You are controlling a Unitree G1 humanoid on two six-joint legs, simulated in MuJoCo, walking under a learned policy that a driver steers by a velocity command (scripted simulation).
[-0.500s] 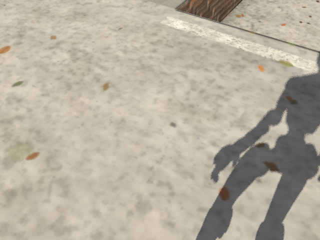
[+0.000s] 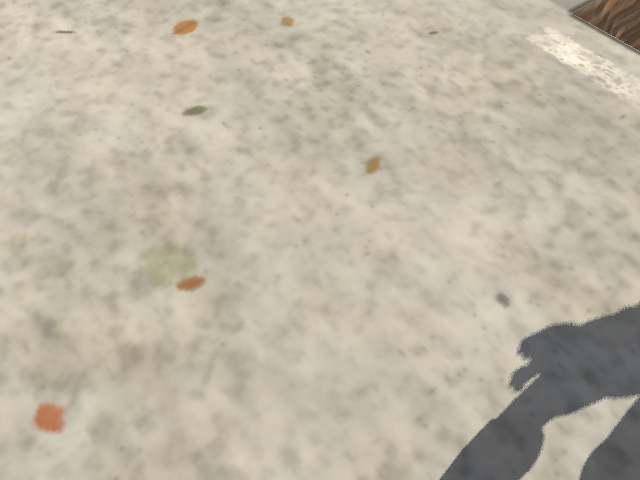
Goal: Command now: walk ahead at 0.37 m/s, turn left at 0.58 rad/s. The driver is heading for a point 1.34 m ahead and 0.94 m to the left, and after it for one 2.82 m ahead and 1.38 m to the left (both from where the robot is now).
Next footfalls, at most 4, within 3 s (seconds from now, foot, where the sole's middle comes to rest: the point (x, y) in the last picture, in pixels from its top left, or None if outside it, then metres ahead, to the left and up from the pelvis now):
0.40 right None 0.36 -0.08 -0.76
0.84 left None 0.18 0.12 -0.76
1.32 right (268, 416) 0.56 0.15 -0.76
1.80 left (76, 409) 0.56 0.55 -0.76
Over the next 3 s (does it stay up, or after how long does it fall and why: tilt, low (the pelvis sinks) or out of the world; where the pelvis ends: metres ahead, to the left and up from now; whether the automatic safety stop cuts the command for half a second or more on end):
stays up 0.71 0.56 0.01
